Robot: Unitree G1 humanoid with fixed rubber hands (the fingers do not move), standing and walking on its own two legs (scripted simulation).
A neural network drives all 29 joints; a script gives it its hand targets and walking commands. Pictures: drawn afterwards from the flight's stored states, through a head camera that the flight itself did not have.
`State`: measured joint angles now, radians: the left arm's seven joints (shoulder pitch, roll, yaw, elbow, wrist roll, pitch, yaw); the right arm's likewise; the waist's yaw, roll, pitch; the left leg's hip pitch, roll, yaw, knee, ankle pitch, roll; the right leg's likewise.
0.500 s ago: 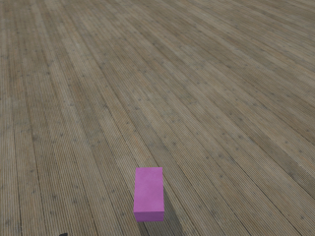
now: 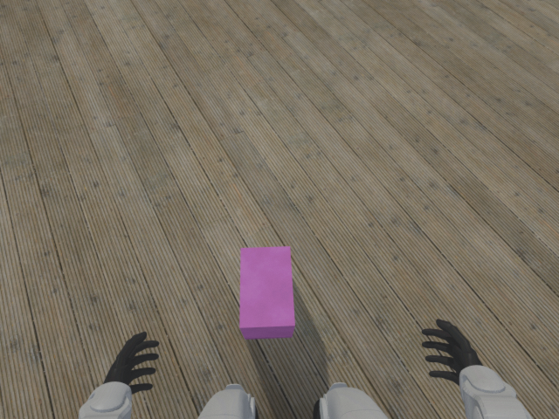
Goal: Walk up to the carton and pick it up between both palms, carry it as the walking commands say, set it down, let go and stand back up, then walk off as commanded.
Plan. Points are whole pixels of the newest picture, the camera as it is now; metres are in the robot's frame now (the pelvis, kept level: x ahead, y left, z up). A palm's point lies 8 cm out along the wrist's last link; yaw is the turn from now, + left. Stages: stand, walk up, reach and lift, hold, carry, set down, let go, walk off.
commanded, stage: reach and lift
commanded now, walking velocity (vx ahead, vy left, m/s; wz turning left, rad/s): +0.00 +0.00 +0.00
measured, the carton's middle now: (267, 294) +0.45 +0.04 -0.64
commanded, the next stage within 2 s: none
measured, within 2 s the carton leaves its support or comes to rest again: neither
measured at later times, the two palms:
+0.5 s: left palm (151, 327) +0.27 +0.23 -0.15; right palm (418, 304) +0.29 -0.23 -0.15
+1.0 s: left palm (183, 253) +0.42 +0.20 -0.20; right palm (362, 245) +0.43 -0.16 -0.20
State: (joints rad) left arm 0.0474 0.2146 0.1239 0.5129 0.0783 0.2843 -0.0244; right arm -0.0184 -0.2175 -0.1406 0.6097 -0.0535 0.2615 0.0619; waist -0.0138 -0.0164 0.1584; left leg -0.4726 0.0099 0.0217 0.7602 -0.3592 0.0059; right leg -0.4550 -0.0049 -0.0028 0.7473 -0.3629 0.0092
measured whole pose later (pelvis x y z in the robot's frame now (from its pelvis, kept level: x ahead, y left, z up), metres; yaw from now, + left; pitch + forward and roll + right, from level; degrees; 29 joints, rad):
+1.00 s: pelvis -0.06 -0.01 -0.09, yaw +0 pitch +37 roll +1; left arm -1.06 0.24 0.29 0.87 -0.02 0.17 0.04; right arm -1.04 -0.19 -0.19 0.79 0.02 0.22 -0.14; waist 0.03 -0.02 0.09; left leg -1.42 0.01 0.03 1.07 -0.31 0.01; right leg -1.42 0.00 0.01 1.09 -0.32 0.01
